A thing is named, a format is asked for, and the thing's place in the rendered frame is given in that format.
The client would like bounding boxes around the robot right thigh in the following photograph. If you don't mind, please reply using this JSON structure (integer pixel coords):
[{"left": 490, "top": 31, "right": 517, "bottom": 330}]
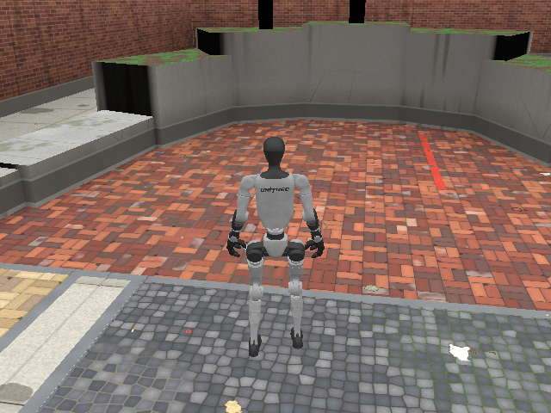
[{"left": 288, "top": 239, "right": 305, "bottom": 296}]

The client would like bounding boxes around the robot right upper arm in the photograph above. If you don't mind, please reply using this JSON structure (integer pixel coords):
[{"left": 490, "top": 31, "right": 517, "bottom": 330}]
[{"left": 293, "top": 174, "right": 316, "bottom": 222}]

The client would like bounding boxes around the left robot forearm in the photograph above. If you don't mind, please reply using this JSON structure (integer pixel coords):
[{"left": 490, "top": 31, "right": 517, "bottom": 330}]
[{"left": 228, "top": 209, "right": 244, "bottom": 242}]

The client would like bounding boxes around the right robot forearm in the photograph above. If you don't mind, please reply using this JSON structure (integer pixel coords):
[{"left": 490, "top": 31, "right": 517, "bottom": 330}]
[{"left": 306, "top": 209, "right": 323, "bottom": 243}]

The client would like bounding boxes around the robot left upper arm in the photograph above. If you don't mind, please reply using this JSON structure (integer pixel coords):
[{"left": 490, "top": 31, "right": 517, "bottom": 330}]
[{"left": 235, "top": 175, "right": 257, "bottom": 222}]

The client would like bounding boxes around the robot left foot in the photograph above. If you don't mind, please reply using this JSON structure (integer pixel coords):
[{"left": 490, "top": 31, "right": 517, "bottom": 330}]
[{"left": 249, "top": 334, "right": 262, "bottom": 357}]

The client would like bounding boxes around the left robot hand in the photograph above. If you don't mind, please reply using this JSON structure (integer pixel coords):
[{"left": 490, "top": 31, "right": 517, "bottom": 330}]
[{"left": 226, "top": 239, "right": 246, "bottom": 257}]

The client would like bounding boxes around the right robot hand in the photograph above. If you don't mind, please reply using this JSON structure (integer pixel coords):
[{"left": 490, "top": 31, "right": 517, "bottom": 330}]
[{"left": 305, "top": 238, "right": 325, "bottom": 258}]

